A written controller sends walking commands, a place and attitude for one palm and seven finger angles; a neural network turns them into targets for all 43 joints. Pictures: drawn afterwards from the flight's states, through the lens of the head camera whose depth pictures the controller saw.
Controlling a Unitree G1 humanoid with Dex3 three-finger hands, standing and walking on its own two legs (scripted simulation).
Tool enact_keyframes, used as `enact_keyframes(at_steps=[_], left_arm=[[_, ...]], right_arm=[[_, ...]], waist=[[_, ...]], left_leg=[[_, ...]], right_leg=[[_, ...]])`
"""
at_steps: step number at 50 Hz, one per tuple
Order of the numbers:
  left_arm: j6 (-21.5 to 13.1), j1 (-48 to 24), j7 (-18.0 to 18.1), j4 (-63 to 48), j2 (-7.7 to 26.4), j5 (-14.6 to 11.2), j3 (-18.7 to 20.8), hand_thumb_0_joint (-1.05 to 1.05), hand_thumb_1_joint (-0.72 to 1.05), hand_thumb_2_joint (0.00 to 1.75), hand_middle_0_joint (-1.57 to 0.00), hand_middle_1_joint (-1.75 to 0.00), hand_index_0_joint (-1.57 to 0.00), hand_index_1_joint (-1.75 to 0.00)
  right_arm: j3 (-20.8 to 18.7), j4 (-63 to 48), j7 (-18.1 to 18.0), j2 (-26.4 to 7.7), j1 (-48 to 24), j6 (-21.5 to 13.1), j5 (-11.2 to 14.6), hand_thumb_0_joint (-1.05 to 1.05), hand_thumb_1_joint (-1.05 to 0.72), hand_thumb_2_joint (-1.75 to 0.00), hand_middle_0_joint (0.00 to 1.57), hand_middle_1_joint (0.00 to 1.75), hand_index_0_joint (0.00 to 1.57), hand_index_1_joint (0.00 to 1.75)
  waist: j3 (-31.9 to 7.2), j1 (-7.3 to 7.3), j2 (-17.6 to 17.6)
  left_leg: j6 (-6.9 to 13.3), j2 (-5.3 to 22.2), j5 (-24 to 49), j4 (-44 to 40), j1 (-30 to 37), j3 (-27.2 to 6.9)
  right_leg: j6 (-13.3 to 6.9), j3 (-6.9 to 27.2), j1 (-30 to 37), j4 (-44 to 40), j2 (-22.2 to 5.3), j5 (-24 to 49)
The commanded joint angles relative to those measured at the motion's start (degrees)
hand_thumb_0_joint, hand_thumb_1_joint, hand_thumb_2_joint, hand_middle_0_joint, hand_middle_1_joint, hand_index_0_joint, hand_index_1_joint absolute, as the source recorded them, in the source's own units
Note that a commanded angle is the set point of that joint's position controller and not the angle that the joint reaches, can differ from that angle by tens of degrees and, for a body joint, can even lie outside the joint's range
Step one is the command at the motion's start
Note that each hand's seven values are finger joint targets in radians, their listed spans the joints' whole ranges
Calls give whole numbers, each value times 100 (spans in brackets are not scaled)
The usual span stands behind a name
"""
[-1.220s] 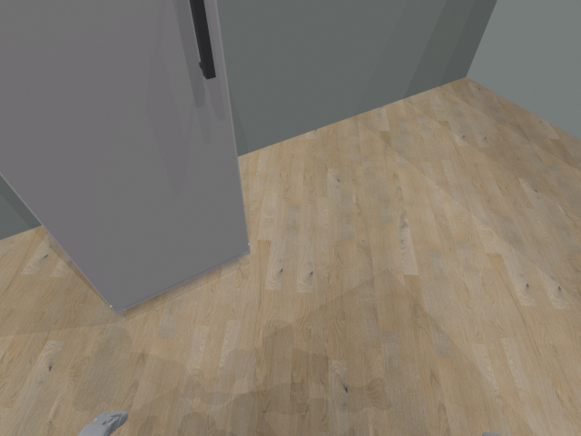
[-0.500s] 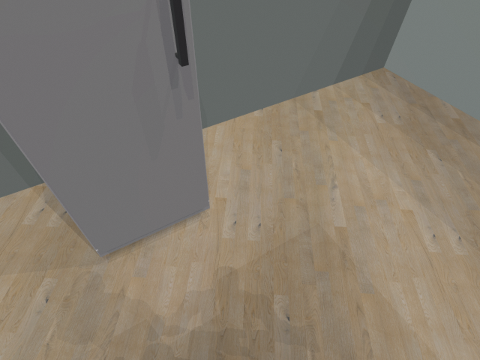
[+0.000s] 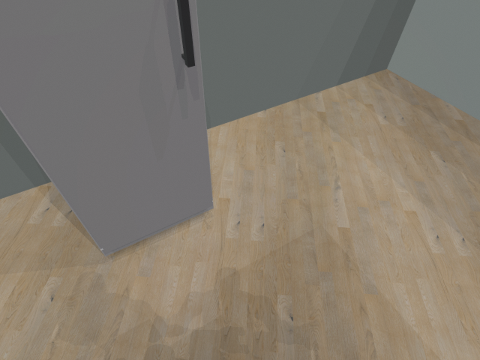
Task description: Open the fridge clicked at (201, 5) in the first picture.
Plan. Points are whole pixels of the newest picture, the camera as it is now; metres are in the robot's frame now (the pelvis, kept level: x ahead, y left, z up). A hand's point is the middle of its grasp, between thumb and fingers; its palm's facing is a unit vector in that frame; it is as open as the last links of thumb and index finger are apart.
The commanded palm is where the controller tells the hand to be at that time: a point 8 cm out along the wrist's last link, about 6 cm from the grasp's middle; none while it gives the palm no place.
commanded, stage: look at it before walking up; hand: right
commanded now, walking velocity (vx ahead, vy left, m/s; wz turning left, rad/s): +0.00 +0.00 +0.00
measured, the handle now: (180, 7) +0.85 +0.21 +0.22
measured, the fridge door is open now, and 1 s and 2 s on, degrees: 0 0 0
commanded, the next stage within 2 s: turn to face it in 0.22 s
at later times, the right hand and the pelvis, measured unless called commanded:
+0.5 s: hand out of the picture +0.08 -0.24 -0.16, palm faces -0.05 +0.94 -0.33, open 7.4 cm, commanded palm none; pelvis +0.00 +0.00 +0.00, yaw +3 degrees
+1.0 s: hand out of the picture +0.06 -0.15 -0.16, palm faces -0.26 +0.93 -0.27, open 7.4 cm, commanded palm none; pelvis -0.03 +0.03 -0.01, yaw +18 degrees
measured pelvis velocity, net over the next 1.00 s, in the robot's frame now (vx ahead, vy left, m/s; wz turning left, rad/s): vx -0.03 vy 0.03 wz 0.32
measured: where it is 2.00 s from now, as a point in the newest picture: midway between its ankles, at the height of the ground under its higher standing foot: outside the picture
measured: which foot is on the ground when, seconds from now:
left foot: down 0.00-1.00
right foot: down 0.00-0.76, up 0.78-1.00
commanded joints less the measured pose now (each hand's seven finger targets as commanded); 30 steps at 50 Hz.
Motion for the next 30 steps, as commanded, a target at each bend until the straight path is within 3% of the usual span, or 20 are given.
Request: enact_keyframes(at_steps=[1,13,17,18,20,25,28,30], left_arm=[[-160,-243,102,-345,1167,2,240,0,90,90,-20,-30,-20,-30],[-180,-210,121,-319,1191,-7,239,0,90,90,-20,-30,-20,-30],[-170,-247,133,-321,1197,-5,249,0,90,90,-20,-30,-20,-30],[-156,-197,145,-334,1134,1,245,0,90,90,-20,-30,-20,-30],[-68,102,160,-333,574,11,181,0,90,90,-20,-30,-20,-30],[79,260,217,-680,591,19,326,0,90,90,-20,-30,-20,-30],[100,216,232,-894,647,30,413,0,90,90,-20,-30,-20,-30],[90,147,231,-1018,728,34,487,0,90,90,-20,-30,-20,-30]], right_arm=[[-288,-368,-81,-1201,-286,-133,11,0,-90,-90,20,30,20,30],[-291,-333,-91,-1184,-232,-141,17,0,-90,-90,20,30,20,30],[-297,-331,-88,-1189,-237,-127,12,0,-90,-90,20,30,20,30],[-295,-356,-84,-1132,-236,-91,10,0,-90,-90,20,30,20,30],[-238,-362,-113,-657,38,37,8,0,-90,-90,20,30,20,30],[-348,-698,-83,-634,216,211,-27,0,-90,-90,20,30,20,30],[-399,-927,-41,-550,221,261,-34,0,-90,-90,20,30,20,30],[-423,-1036,-1,-378,306,286,-29,0,-90,-90,20,30,20,30]], waist=[[-396,4,14],[-613,-5,-1],[-488,-8,4],[-400,2,-19],[-432,15,76],[-352,51,107],[-320,51,-220],[-361,6,-765]], left_leg=[[174,716,496,-450,10,-677],[163,721,1085,-332,235,-560],[174,701,1089,-362,118,-621],[176,683,1193,-297,7,-664],[133,685,1474,-80,-106,-737],[168,547,1557,427,-679,-953],[125,292,1242,933,-1121,-874],[6,-3,420,1915,-1286,-439]], right_leg=[[-190,536,66,-365,-572,513],[-194,531,230,-339,-627,998],[-188,486,272,-337,-640,938],[-172,409,267,-254,-655,933],[-85,204,224,10,-657,946],[-92,-4,96,402,-788,587],[-210,116,71,341,-1030,306],[-515,434,-55,-2,-1573,392]])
